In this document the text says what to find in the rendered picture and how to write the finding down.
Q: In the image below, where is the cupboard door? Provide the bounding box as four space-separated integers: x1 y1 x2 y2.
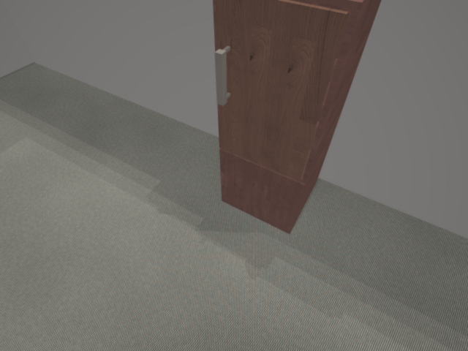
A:
216 0 349 181

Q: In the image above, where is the handle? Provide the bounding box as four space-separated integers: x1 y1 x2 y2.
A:
215 46 230 106

